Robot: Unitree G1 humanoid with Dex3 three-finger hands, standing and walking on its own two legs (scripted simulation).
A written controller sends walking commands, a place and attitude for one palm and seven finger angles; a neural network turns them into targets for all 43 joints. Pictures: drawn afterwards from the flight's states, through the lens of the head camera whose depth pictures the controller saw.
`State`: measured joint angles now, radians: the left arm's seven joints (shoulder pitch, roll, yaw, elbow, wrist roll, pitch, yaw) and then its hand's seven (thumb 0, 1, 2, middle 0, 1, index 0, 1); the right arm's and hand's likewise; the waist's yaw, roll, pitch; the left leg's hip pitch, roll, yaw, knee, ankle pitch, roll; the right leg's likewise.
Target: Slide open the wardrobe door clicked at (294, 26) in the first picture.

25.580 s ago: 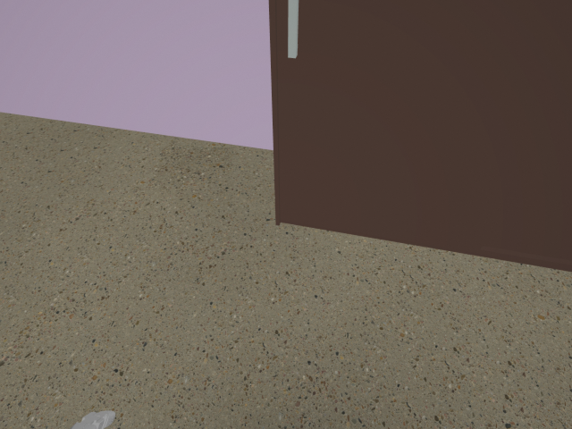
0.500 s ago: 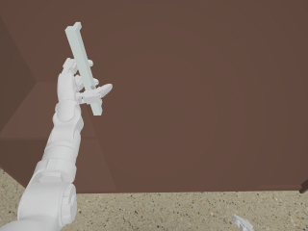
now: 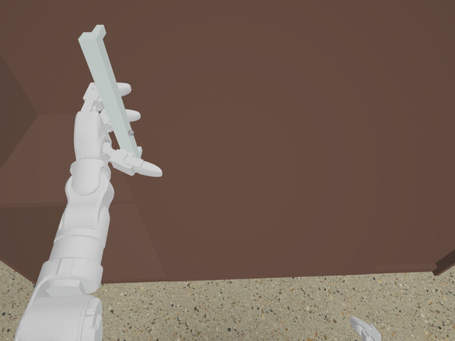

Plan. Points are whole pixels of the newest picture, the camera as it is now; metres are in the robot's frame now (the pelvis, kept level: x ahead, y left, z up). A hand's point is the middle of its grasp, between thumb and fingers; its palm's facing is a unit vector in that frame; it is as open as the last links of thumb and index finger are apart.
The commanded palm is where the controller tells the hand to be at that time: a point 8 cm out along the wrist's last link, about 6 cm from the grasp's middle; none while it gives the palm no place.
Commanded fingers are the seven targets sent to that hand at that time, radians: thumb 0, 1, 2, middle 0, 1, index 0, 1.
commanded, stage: slip the hand off the handle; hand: left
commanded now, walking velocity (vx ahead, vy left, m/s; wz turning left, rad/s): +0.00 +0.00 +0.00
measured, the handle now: (120, 109) +0.45 +0.22 +0.19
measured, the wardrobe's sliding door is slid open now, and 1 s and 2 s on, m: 0.52 0.52 0.52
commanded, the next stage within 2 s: draw the hand back to the body in 1.20 s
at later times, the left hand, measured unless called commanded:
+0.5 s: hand (93, 140) +0.38 +0.24 +0.18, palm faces +0.24 -0.97 -0.10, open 14.7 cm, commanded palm +0.34 +0.29 +0.17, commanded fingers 0.00 -0.55 0.20 -0.25 -1.15 -0.25 -1.15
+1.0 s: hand (65, 188) +0.28 +0.24 +0.18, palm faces +0.29 -0.95 -0.10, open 14.7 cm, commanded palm +0.24 +0.28 +0.17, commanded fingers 0.00 -0.55 0.20 -0.25 -1.15 -0.25 -1.15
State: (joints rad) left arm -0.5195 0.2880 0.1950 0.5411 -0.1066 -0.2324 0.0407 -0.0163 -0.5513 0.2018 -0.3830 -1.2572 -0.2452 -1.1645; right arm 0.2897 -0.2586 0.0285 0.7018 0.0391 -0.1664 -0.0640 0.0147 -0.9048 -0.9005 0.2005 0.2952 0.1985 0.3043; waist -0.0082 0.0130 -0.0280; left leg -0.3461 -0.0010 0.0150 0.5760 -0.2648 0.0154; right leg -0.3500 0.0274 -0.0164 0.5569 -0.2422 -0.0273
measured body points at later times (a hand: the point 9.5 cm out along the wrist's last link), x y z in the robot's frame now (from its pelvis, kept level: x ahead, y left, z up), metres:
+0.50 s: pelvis +0.02 +0.01 +0.00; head +0.02 +0.01 +0.45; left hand +0.36 +0.29 +0.18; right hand +0.18 -0.22 -0.09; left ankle +0.02 +0.11 -0.73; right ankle +0.03 -0.10 -0.73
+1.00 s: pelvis +0.00 -0.01 +0.00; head -0.03 -0.02 +0.45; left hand +0.26 +0.29 +0.18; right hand +0.20 -0.23 -0.07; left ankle +0.02 +0.11 -0.73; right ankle +0.03 -0.10 -0.73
